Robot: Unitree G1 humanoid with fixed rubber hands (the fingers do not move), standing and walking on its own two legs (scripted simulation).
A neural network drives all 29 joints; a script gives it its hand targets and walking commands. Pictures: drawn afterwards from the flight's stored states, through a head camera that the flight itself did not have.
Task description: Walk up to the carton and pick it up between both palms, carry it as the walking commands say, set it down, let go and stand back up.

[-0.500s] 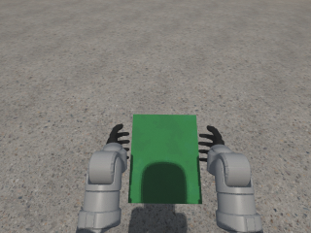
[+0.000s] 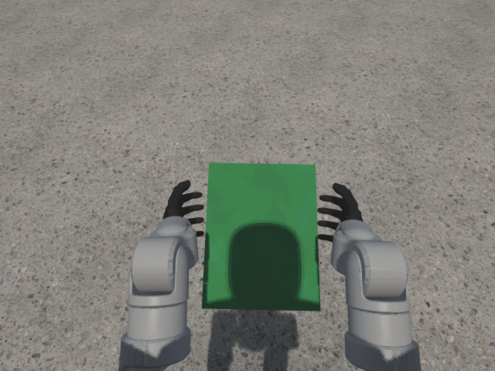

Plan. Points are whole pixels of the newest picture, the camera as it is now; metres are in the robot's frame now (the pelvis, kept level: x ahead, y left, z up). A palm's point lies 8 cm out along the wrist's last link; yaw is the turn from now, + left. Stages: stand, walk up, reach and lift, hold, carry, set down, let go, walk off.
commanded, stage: carry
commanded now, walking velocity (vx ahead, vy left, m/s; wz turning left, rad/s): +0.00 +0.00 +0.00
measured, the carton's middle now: (259, 236) +0.35 -0.01 -0.01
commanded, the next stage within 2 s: none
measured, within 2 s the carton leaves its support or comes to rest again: neither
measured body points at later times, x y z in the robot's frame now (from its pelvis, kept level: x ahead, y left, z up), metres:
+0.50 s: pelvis -0.02 +0.01 +0.01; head -0.04 +0.01 +0.46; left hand +0.29 +0.14 +0.11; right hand +0.29 -0.12 +0.10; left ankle +0.03 +0.13 -0.73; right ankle -0.02 -0.02 -0.73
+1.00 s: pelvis -0.02 +0.01 +0.01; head -0.04 +0.00 +0.46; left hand +0.29 +0.15 +0.09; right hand +0.29 -0.12 +0.09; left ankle +0.03 +0.13 -0.73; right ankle -0.02 -0.02 -0.73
